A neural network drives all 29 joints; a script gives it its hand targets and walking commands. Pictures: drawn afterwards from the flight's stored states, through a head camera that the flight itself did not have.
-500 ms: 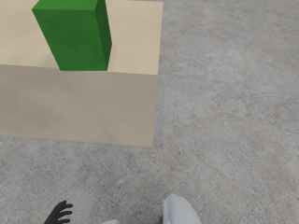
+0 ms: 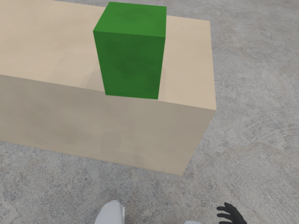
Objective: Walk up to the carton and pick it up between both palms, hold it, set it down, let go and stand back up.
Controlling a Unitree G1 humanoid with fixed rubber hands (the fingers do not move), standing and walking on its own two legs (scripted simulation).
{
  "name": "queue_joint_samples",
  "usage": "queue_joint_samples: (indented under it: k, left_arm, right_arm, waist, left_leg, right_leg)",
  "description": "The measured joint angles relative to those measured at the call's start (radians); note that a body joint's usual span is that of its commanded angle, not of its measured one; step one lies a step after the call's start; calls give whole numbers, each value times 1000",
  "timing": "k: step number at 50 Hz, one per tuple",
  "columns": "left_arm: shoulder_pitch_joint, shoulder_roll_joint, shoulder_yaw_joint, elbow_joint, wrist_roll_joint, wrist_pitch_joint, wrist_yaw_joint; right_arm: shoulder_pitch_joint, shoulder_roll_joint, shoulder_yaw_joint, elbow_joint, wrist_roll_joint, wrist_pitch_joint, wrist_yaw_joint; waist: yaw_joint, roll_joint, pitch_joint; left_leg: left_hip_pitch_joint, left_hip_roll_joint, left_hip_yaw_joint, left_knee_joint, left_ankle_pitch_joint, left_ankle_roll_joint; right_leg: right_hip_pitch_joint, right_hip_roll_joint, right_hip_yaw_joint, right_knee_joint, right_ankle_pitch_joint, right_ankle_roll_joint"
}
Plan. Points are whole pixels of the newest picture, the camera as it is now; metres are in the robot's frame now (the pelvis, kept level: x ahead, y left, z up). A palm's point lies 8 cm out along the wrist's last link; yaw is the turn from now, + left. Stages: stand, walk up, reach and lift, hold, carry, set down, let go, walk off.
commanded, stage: walk up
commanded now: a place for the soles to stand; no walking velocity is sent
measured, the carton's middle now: (134, 52) +0.63 +0.10 +0.10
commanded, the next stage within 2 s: none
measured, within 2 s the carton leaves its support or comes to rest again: neither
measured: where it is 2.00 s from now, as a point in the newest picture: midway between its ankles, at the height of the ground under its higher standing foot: outside the picture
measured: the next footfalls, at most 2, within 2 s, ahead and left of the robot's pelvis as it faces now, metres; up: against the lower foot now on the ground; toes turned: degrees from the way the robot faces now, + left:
right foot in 0.30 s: +0.21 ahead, -0.02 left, +0.00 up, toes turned -8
left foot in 0.62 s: +0.23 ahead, +0.34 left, +0.00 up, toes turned -1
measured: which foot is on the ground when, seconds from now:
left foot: down 0.00-0.30, up 0.32-0.60, down 0.62-1.00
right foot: up 0.00-0.28, down 0.30-0.64, up 0.66-0.90, down 0.92-1.00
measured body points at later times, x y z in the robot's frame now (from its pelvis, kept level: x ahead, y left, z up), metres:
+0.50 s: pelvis +0.11 +0.13 +0.01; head +0.13 +0.09 +0.46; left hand +0.23 +0.38 -0.07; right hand +0.16 -0.14 -0.14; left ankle +0.12 +0.26 -0.62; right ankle +0.17 -0.01 -0.69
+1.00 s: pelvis +0.15 +0.22 +0.02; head +0.19 +0.22 +0.47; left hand +0.28 +0.46 -0.10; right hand +0.25 -0.06 -0.08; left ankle +0.19 +0.34 -0.69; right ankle +0.14 +0.09 -0.69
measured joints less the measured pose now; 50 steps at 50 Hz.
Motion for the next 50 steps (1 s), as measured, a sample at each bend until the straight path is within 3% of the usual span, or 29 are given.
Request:
queue_joint_samples:
  k: [3, 7, 12, 15, 16, 18, 21, 23, 26, 29, 31, 33, 36, 40, 46, 48, 50]
  left_arm:
    - [-25, 14, 9, 2, -15, 40, 8]
    - [-85, 16, 18, -23, -17, 34, 13]
    - [-139, -21, 3, -61, -28, 14, 12]
    - [-152, -40, -11, -96, -27, -15, 16]
    - [-157, -47, -13, -106, -17, -24, 19]
    - [-166, -52, -20, -119, -4, -23, 32]
    - [-164, -66, -15, -110, -6, -6, 57]
    - [-148, -75, -13, -96, -6, -2, 65]
    - [-121, -73, -13, -76, -4, -4, 54]
    - [-105, -53, -15, -68, -9, 0, 25]
    - [-103, -31, -18, -71, -22, 11, 4]
    - [-120, -2, -13, -53, -39, 32, -11]
    - [-126, 17, -5, -31, -53, 66, -18]
    - [-147, 44, 11, -7, -45, 79, -20]
    - [-186, 31, -1, -3, -29, 73, -34]
    - [-213, 13, -11, 2, -24, 65, -46]
    - [-228, 4, -24, -5, -20, 58, -61]
  right_arm:
    - [13, 22, 16, 0, 8, -4, -28]
    - [49, 35, 21, 21, 9, 13, -58]
    - [84, -5, 16, 54, -7, 19, -71]
    - [97, -34, 23, 63, -12, 34, -70]
    - [97, -43, 25, 67, -11, 40, -67]
    - [92, -49, 29, 73, -14, 68, -61]
    - [82, -63, 26, 73, -20, 112, -54]
    - [68, -69, 15, 71, -18, 121, -51]
    - [47, -66, 2, 63, -1, 113, -44]
    - [37, -49, 3, 54, 21, 81, -41]
    - [36, -37, 5, 49, 30, 51, -44]
    - [24, -8, 7, 54, 31, 23, -51]
    - [26, 13, 18, 32, 36, 9, -66]
    - [10, 37, 28, -1, 31, 4, -87]
    - [-15, 14, 20, -47, 26, -8, -106]
    - [-22, -9, 14, -48, 32, -7, -110]
    - [-18, -22, 12, -39, 43, -2, -113]
  waist:
    - [-29, -20, -2]
    - [-64, -48, 12]
    - [-103, -10, 6]
    - [-118, 28, 6]
    - [-115, 48, 10]
    - [-114, 74, 20]
    - [-101, 106, 24]
    - [-88, 126, 19]
    - [-66, 128, 10]
    - [-35, 100, -2]
    - [-14, 64, -4]
    - [1, -11, 16]
    - [-13, -30, 0]
    - [-21, -73, -4]
    - [-22, -62, 10]
    - [-27, -23, 33]
    - [-34, 0, 37]
  left_leg:
    - [7, -9, 31, 58, -82, 36]
    - [81, -43, 86, -4, -90, 72]
    - [155, -74, 145, -90, -94, 104]
    - [162, -83, 163, -70, -128, 109]
    - [150, -78, 158, -29, -153, 101]
    - [91, -88, 107, 141, -195, 62]
    - [1, -95, 34, 376, -165, 23]
    - [-39, -79, -9, 429, -141, 0]
    - [-53, -50, -65, 360, -113, -15]
    - [1, -22, -89, 113, -95, 1]
    - [60, -27, -79, -44, -48, -5]
    - [81, -71, -35, -39, -60, -15]
    - [66, -69, -40, -6, -89, 15]
    - [72, -71, -20, -43, -76, 31]
    - [74, -70, 18, -86, -55, 45]
    - [78, -57, 10, -87, -52, 43]
    - [87, -55, 4, -110, -39, 40]
  right_leg:
    - [-111, 106, 66, 283, -92, -14]
    - [-225, 169, 18, 397, -43, 2]
    - [-248, 178, -81, 146, 19, 4]
    - [-170, 185, -118, -141, 247, -23]
    - [-168, 190, -121, -150, 300, -42]
    - [-174, 182, -126, -102, 269, -47]
    - [-146, 157, -127, -85, 216, -30]
    - [-124, 143, -121, -101, 212, -12]
    - [-98, 116, -102, -122, 210, 6]
    - [-99, 87, -76, -115, 198, 27]
    - [-120, 63, -48, -69, 170, 38]
    - [-130, 23, 4, -18, 131, 27]
    - [-134, 87, 27, 50, 1, 24]
    - [-147, 135, -2, 116, -40, 22]
    - [-71, 147, -73, -91, 45, 18]
    - [-46, 161, -84, -152, 169, 16]
    - [-35, 165, -91, -174, 175, 19]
